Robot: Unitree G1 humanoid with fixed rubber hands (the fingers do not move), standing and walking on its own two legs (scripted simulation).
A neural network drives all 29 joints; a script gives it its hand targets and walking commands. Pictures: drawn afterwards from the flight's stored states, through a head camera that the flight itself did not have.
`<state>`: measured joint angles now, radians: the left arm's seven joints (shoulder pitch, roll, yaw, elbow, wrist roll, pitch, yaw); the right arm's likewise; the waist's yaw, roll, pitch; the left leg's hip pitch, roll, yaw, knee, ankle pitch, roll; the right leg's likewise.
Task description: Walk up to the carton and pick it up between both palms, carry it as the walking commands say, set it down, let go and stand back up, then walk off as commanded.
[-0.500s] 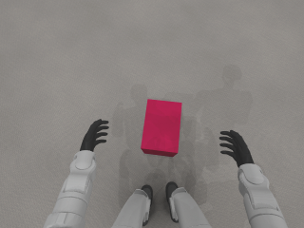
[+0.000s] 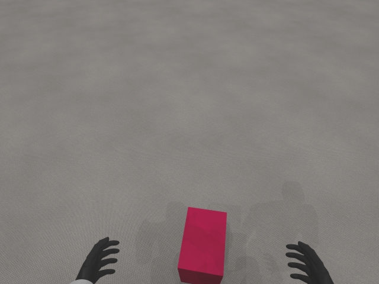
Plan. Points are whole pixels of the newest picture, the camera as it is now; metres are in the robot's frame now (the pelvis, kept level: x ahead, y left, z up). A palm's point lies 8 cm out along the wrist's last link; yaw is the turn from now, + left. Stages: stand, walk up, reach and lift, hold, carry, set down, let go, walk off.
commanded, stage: let go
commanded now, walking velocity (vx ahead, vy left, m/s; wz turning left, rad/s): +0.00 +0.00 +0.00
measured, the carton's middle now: (203, 248) +0.39 -0.02 -0.64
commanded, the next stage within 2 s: stand in 0.34 s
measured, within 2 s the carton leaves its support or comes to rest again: neither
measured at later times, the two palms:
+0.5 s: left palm out of the picture +0.13 +0.26 -0.08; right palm out of the picture +0.13 -0.24 -0.07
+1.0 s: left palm out of the picture +0.09 +0.29 -0.08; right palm out of the picture +0.11 -0.29 -0.08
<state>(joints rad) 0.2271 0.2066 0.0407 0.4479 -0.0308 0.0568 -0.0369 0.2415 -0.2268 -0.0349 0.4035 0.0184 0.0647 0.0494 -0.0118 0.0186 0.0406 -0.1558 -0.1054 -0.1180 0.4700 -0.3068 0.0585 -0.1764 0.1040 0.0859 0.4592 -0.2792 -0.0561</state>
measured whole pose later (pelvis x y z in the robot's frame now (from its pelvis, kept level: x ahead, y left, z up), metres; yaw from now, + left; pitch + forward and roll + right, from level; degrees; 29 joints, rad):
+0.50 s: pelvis -0.02 +0.01 -0.01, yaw -1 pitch -3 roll +0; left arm 0.22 0.24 0.02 0.60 0.05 0.06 0.01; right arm 0.21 -0.25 -0.01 0.54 -0.03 0.10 -0.03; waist 0.02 0.01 -0.01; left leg -0.15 -0.12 -0.08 0.54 -0.33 0.08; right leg -0.18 0.10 0.11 0.55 -0.30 -0.04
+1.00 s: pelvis -0.02 +0.00 +0.00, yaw +0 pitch -3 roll +1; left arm 0.22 0.32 0.05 0.79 0.03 -0.01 0.01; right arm 0.19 -0.35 -0.04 0.80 -0.03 -0.03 -0.02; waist 0.01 0.01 -0.03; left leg -0.12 -0.12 -0.11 0.45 -0.27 0.06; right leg -0.16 0.09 0.09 0.49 -0.27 -0.06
